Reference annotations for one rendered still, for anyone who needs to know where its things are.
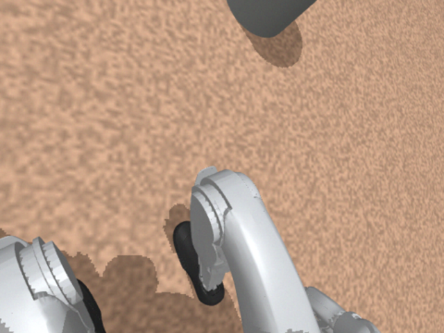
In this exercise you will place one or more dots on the left robot foot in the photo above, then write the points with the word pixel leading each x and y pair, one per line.
pixel 92 308

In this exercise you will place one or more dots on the right robot arm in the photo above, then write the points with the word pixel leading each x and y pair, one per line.
pixel 350 322

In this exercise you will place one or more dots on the right robot foot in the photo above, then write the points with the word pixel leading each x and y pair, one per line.
pixel 189 261

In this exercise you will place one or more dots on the right robot hand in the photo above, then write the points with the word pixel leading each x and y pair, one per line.
pixel 326 310

